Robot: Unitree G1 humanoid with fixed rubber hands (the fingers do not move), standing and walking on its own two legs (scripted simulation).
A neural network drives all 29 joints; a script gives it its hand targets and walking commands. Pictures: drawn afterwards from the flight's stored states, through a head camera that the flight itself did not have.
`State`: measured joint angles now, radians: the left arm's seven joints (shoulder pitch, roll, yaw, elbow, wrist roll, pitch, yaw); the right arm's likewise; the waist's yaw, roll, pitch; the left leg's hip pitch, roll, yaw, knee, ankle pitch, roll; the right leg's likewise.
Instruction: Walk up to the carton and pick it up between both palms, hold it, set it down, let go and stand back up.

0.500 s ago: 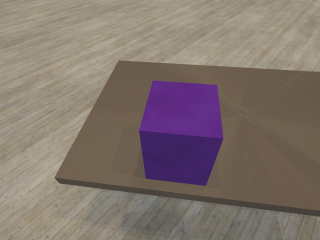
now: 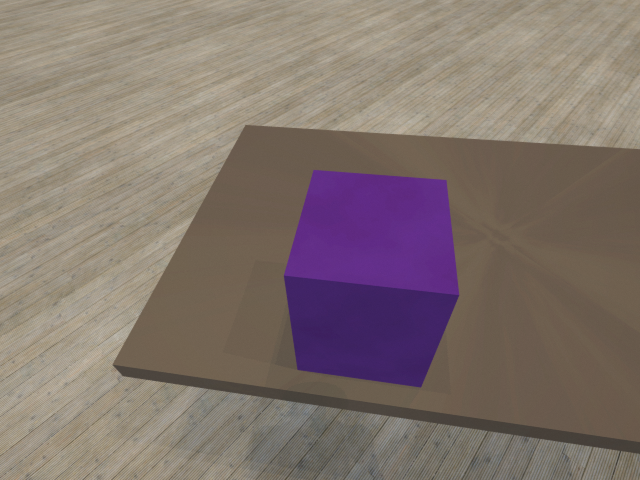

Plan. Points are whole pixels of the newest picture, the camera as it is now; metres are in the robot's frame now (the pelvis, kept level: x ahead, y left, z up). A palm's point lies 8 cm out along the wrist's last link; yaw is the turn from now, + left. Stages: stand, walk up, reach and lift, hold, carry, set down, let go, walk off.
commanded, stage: stand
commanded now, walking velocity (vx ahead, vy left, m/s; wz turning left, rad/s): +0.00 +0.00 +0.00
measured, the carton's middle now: (367, 280) +0.42 -0.04 +0.00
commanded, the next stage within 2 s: none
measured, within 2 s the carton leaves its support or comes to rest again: neither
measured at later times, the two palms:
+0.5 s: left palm out of the picture -0.05 +0.19 -0.15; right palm out of the picture -0.03 -0.20 -0.15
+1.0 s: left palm out of the picture -0.03 +0.18 -0.15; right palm out of the picture -0.01 -0.21 -0.15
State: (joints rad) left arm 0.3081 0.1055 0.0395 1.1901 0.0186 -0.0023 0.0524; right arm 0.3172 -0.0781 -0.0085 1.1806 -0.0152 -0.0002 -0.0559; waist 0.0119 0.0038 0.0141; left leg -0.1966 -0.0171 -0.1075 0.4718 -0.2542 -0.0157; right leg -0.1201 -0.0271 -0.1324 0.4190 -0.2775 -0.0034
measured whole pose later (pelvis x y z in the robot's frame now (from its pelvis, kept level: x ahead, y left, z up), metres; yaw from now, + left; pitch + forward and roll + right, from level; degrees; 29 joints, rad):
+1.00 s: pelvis +0.02 -0.01 +0.00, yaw +1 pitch -1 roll -1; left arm 0.33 0.09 0.02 1.18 0.02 -0.01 0.04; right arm 0.29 -0.10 0.01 1.20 -0.01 0.01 -0.05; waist 0.01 0.01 0.03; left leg -0.18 0.00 -0.11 0.48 -0.29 -0.02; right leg -0.09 -0.02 -0.14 0.42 -0.31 -0.01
